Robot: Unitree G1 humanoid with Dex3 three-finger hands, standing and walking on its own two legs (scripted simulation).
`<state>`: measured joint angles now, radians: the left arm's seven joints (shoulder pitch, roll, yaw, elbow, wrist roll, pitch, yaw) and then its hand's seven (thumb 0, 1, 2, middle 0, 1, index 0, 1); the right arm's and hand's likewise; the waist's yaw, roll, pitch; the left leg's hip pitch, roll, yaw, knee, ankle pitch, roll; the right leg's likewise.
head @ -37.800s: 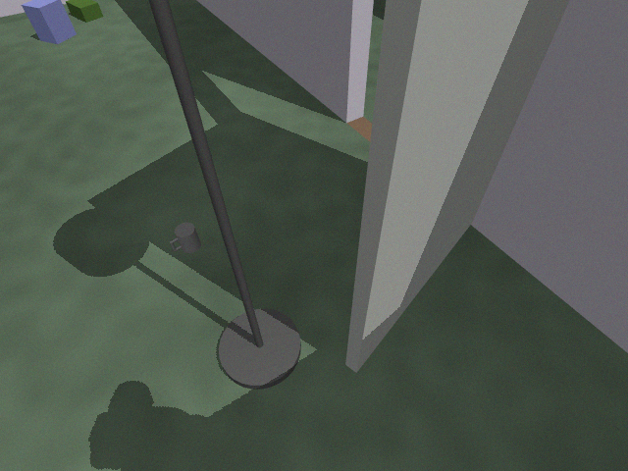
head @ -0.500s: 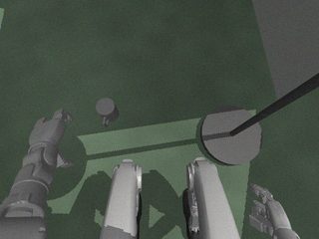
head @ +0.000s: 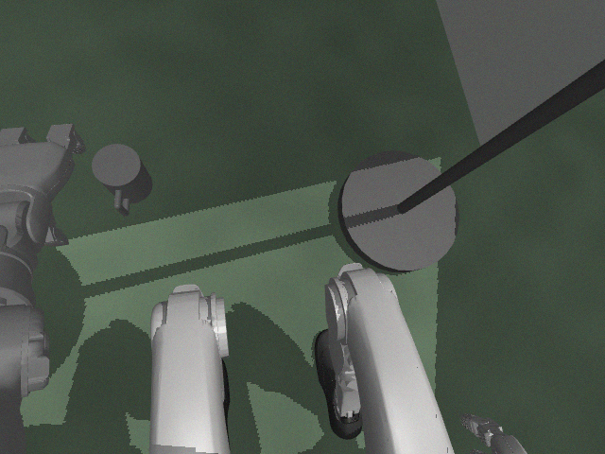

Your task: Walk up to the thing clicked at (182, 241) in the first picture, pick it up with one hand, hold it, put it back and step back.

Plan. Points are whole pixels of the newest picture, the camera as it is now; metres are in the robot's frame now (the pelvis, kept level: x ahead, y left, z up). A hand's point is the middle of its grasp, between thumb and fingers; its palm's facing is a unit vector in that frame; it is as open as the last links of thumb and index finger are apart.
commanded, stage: rise first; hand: left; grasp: from above
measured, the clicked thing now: (123, 183) +0.55 +0.27 -0.33
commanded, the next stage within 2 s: none
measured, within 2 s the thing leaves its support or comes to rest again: neither
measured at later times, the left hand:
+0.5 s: hand (73, 183) +0.49 +0.30 -0.19, palm faces -0.46 -0.04 -0.89, open 14.0 cm
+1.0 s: hand (82, 178) +0.51 +0.29 -0.21, palm faces -0.47 -0.04 -0.88, open 14.1 cm
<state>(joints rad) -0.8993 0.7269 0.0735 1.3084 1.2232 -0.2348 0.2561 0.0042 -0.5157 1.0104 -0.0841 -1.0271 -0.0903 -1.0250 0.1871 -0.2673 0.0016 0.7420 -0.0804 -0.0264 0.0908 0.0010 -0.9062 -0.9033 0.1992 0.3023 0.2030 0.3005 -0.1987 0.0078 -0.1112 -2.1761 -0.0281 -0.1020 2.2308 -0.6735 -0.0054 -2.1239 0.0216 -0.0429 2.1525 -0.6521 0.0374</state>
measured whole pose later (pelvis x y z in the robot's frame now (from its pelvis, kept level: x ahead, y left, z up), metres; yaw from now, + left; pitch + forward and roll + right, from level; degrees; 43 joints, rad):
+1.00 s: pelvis +0.01 +0.00 -0.04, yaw -4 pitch +35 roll -10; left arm -1.07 0.87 0.07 1.45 1.27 -0.21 0.29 0.00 -0.54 1.00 -0.08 -1.04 -0.09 -1.04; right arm 0.19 -0.29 0.13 0.68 -0.12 0.00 0.14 0.00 -0.91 -0.90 0.20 0.30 0.20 0.30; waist -0.29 -0.02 -0.01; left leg -2.30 -0.02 -0.15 2.38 -0.70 0.00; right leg -2.23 0.04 -0.08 2.26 -0.66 0.05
